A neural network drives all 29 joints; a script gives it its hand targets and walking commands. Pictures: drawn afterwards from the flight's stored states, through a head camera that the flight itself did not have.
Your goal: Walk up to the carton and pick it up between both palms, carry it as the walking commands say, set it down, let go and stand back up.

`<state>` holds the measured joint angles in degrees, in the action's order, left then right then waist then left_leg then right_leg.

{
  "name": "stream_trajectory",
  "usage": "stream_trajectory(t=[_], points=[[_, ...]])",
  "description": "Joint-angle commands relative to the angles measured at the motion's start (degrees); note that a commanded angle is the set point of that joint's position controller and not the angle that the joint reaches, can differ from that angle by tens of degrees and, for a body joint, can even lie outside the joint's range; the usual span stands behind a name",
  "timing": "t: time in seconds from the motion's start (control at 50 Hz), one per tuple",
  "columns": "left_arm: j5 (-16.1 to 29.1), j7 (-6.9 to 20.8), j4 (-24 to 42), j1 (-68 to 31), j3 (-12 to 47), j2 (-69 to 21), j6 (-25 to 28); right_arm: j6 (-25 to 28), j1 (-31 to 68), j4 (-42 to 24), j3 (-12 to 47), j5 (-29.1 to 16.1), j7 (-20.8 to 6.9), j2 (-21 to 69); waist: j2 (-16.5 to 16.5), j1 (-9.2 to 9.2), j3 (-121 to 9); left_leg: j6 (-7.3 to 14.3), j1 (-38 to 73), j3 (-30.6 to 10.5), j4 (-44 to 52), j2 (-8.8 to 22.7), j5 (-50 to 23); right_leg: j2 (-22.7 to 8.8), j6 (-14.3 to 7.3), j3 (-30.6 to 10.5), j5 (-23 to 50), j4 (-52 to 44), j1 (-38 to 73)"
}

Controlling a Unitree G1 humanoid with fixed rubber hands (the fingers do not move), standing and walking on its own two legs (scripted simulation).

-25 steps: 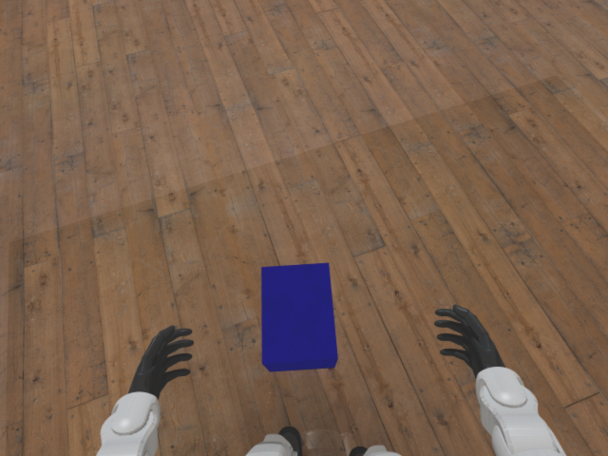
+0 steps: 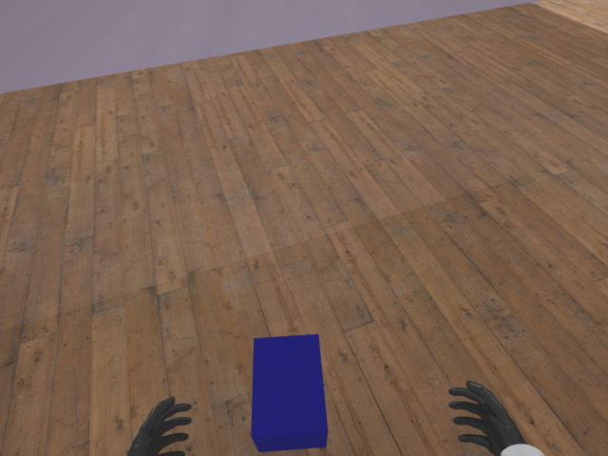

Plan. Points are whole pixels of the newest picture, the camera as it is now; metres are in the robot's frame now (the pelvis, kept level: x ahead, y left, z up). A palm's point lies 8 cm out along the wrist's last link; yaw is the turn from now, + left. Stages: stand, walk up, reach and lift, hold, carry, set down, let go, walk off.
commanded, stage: let go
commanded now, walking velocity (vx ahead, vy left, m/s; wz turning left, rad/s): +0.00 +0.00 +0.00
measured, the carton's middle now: (289, 391) +0.44 +0.07 -0.68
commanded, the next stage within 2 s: stand in 0.16 s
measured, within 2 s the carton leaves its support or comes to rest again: neither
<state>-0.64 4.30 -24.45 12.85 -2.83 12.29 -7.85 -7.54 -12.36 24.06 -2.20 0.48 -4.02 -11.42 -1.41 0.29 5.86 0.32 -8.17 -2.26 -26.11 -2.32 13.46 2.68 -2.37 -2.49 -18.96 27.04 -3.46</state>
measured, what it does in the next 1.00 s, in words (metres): shifts its weight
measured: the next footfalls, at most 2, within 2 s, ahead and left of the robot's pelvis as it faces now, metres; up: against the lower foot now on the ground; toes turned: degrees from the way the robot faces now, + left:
none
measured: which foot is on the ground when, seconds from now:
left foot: down 0.00-1.00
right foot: down 0.00-1.00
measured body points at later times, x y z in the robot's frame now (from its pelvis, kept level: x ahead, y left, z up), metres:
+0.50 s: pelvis +0.04 +0.01 -0.01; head +0.04 +0.00 +0.44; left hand +0.14 +0.28 -0.11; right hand +0.15 -0.25 -0.13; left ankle +0.01 +0.12 -0.74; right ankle -0.04 -0.09 -0.74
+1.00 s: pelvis +0.05 +0.01 -0.02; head +0.05 +0.02 +0.43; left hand +0.06 +0.28 -0.14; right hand +0.14 -0.24 -0.15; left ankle +0.01 +0.12 -0.74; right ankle -0.04 -0.09 -0.74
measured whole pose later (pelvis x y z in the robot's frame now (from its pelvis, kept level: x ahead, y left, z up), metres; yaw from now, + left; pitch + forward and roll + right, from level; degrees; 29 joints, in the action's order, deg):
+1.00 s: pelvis +0.05 +0.01 -0.02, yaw +7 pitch +3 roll +0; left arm -1.2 -3.4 -44.7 22.3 0.0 15.2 -1.0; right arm -0.1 -18.6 48.0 0.0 1.0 2.6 -14.1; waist -0.5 -1.2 -3.2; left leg 1.8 -18.0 -7.8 -37.7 -5.7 21.7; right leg 0.6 -1.6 3.8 -26.8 32.7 -8.5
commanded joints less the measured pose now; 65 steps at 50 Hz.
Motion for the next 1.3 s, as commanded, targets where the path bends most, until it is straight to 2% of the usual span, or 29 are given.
stream_trajectory(t=[0.0, 0.14, 0.16, 0.18, 0.2, 0.24, 0.28, 0.32, 0.36, 0.4, 0.54, 0.66, 1.04, 1.28], points=[[-0.22, -0.39, 5.51, -1.56, -2.10, 5.88, 0.03, 0.44, 1.50, -5.06, -1.72, -0.20, 0.36, -5.36, -0.19, 0.23, -3.37, -0.43, 9.19, 1.36, 0.90, -0.48, -9.68, -2.62, 2.78, -0.02, 16.25, -5.82, -9.45], [0.11, -2.25, 7.16, -1.56, -1.38, 6.00, -2.91, 1.57, 0.54, -4.22, -1.03, -2.75, 2.10, -6.13, -0.53, 0.41, -5.18, -1.34, 6.78, 1.83, -0.36, -0.88, -10.38, -2.77, 2.14, -0.85, 21.47, -3.71, -6.63], [-2.35, -4.34, -0.51, -0.48, -1.44, 8.53, 3.74, 5.75, -4.75, 6.15, -1.65, 2.36, 4.29, -9.70, 1.72, 0.01, -4.05, -2.39, -8.56, -4.60, 4.55, 6.22, 5.26, -6.55, 3.50, -0.32, -9.07, -4.52, -7.18], [-3.69, -5.47, -0.77, 2.46, -1.51, 8.94, 6.18, 7.40, -3.56, 5.69, -2.14, 2.96, 5.36, -11.77, 2.39, -1.57, 0.31, -2.28, -13.35, -6.86, 6.46, 6.10, 13.13, -7.09, 2.90, -4.09, -14.02, -5.69, -8.70], [-3.65, -5.85, -2.40, 2.14, -1.26, 9.07, 8.02, 8.73, -1.68, 6.45, -1.96, 2.87, 5.41, -10.47, 1.16, -1.52, 1.10, -1.99, -15.01, -7.12, 5.43, 5.66, 11.31, -7.88, 2.50, -5.44, -13.81, -6.08, -10.30], [-2.76, -6.13, -3.72, 0.52, -0.88, 8.49, 10.42, 10.87, -2.16, 8.76, -1.24, 1.90, 4.79, -8.14, 0.23, -0.74, -3.36, -1.17, -11.87, -6.77, 2.65, 4.98, 1.39, -9.11, 1.63, -6.78, -8.87, -6.30, -9.83], [-1.96, -6.04, -5.08, -0.13, -0.53, 8.01, 11.78, 12.43, -2.17, 10.86, -0.90, 1.49, 4.30, -8.18, 1.74, -0.63, -10.10, -0.38, -8.53, -7.90, 0.49, 5.38, -8.89, -9.01, 1.44, -5.98, 2.30, -3.54, -6.67], [-1.43, -6.06, -6.64, 1.40, -0.43, 8.56, 12.17, 12.92, -3.82, 13.06, -0.67, 1.32, 4.36, -8.72, 1.71, -0.93, -13.27, 0.32, -8.05, -8.65, -1.44, 5.39, -15.98, -8.53, 1.82, -4.31, 13.27, -0.42, -3.93], [-1.10, -6.17, -7.87, 3.04, -0.22, 8.92, 11.93, 12.69, -5.51, 14.73, -0.54, 1.17, 4.66, -9.15, 0.67, -1.04, -13.60, 0.66, -8.77, -8.49, -2.64, 4.93, -17.11, -8.64, 1.84, -3.40, 19.59, 1.11, -3.12], [-1.03, -6.33, -8.74, 4.29, 0.07, 8.95, 11.45, 12.18, -6.55, 15.76, -0.35, 0.99, 4.96, -9.28, 0.00, -1.11, -12.81, 0.83, -9.73, -8.27, -3.49, 4.49, -16.44, -8.86, 1.68, -2.77, 22.93, 1.91, -3.33], [-0.47, -7.06, -10.97, 7.78, 0.74, 9.46, 10.18, 10.86, -8.34, 17.71, 0.12, 0.60, 5.61, -9.37, -0.13, -1.10, -11.02, 1.69, -10.19, -8.22, -6.50, 3.81, -18.29, -8.72, 1.31, -0.52, 28.20, 3.53, -4.67], [-0.25, -7.51, -12.52, 9.67, 0.99, 9.62, 9.21, 9.80, -8.39, 18.69, 0.39, 0.49, 6.16, -9.13, 0.58, -1.21, -10.38, 2.29, -9.92, -8.39, -8.11, 3.34, -19.72, -8.33, 1.01, 0.94, 28.30, 4.15, -4.84], [-0.63, -7.75, -20.33, 13.33, 1.47, 8.90, 6.97, 7.56, -8.97, 23.31, 0.98, 0.52, 6.86, -8.83, 1.70, -1.36, -5.66, 3.41, -10.44, -11.15, -6.70, 2.51, -16.34, -7.27, 0.02, 2.74, 14.94, 1.62, -4.19], [-0.67, -7.56, -26.66, 14.70, 2.05, 7.28, 6.78, 7.18, -9.85, 28.38, 1.78, 0.42, 6.90, -6.95, 1.86, -1.26, -3.36, 3.50, -10.11, -12.27, -4.37, 2.29, -14.90, -7.56, -0.33, 2.83, 11.86, -0.91, -2.52]])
